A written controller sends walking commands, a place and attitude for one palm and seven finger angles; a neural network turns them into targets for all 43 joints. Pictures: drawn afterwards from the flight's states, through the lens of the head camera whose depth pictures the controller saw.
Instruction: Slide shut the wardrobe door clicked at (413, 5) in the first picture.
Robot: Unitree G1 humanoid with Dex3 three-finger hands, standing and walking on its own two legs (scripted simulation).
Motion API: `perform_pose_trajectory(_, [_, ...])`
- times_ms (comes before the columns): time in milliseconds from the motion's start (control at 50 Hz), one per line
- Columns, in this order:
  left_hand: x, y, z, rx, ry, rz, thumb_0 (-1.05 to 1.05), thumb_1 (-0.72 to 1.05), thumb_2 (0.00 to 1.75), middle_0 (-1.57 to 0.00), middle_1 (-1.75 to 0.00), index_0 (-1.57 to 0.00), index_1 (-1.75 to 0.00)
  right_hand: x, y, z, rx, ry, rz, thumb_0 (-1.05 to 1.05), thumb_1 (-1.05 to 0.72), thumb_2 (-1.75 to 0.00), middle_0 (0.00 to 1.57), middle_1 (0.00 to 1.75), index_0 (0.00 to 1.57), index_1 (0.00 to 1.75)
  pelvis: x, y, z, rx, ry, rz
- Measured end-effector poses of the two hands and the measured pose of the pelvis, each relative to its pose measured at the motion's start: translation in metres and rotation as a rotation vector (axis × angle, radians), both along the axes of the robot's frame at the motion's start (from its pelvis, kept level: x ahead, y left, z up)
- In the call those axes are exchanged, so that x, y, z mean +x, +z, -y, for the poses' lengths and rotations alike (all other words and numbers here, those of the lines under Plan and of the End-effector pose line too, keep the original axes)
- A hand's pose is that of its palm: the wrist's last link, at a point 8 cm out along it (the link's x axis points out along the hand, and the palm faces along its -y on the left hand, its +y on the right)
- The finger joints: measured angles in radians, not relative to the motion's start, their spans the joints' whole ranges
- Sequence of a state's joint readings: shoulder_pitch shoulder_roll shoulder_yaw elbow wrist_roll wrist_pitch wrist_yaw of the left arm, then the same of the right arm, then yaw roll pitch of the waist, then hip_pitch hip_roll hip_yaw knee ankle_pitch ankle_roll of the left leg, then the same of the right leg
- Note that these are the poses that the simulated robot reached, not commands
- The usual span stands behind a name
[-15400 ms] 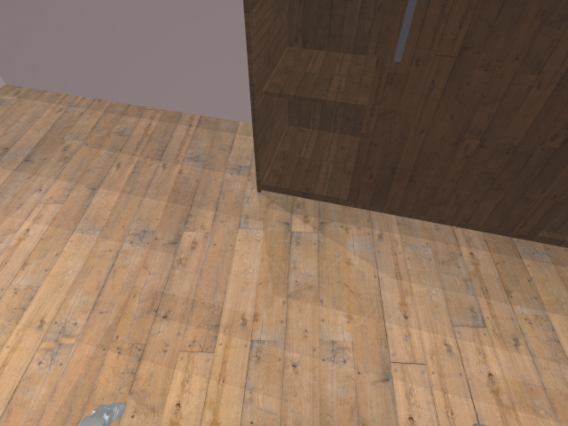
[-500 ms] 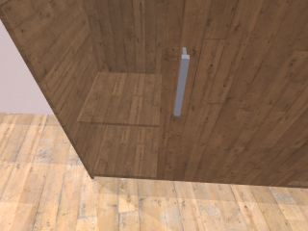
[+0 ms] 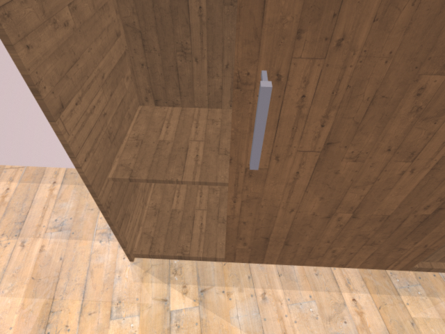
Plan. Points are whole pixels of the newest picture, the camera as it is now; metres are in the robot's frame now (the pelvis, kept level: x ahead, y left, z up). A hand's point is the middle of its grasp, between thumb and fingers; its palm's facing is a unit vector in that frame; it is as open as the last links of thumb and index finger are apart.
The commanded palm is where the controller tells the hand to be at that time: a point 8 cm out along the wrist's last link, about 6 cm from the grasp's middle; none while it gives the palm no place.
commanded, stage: look again from close up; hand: right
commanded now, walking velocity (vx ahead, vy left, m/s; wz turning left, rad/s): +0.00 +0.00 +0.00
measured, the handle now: (258, 124) +0.52 -0.05 +0.10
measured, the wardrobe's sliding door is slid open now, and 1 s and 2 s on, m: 0.43 0.43 0.43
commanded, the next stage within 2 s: raise the hand with hooked fingers in 0.02 s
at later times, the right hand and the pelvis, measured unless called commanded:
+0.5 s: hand (304, 296) +0.20 -0.12 +0.01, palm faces -0.10 +0.99 +0.05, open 8.3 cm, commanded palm +0.13 -0.22 -0.02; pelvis -0.04 +0.00 -0.05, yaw +2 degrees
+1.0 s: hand (359, 296) +0.19 -0.20 +0.02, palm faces +0.00 +1.00 -0.01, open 11.4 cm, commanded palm +0.16 -0.27 +0.04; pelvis -0.06 -0.01 -0.04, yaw +2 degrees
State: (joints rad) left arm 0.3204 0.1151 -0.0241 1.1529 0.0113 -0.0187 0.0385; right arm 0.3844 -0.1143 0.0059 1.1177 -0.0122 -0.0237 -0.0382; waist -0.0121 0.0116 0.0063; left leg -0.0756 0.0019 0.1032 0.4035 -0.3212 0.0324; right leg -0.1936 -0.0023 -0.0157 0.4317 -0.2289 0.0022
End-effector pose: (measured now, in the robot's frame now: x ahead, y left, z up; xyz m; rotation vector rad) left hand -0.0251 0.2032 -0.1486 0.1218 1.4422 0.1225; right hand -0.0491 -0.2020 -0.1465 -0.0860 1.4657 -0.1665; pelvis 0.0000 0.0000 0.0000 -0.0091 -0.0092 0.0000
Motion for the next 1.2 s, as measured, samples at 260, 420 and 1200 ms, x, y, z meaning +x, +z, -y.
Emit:
perform_pose_trajectory(260, [0.04, 0.007, -0.029, 0.083, 0.026, 0.345, 0.03, 0.94, 0.9, -0.2, -0.3, -0.2, -0.3, 0.095, 0.069, 0.046, -0.195, -0.014, 0.519, 0.08, -0.97, -0.88, 0.21, 0.32, 0.2, 0.32, -0.012, -0.008, 0.007, -0.002, 0.004, -0.016])
perform_pose_trajectory(420, [0.129, 0.039, -0.053, 0.155, -0.04, 0.807, 0.02, 0.92, 0.9, -0.2, -0.3, -0.2, -0.3, 0.236, 0.172, -0.009, 0.032, 0.183, 1.418, 0.04, -0.79, -0.82, 0.2, 0.4, 0.2, 0.4, -0.035, -0.031, 0.006, -0.007, 0.017, -0.115])
perform_pose_trajectory(1200, [0.096, 0.043, -0.034, 0.179, -0.084, 0.731, 0.02, 0.9, 0.9, -0.2, -0.3, -0.2, -0.3, 0.219, 0.205, 0.09, 0.006, 0.218, 1.488, 0.0, 0.16, -0.44, 0.28, 0.98, 0.27, 0.98, -0.054, -0.033, 0.022, 0.04, 0.018, -0.092])
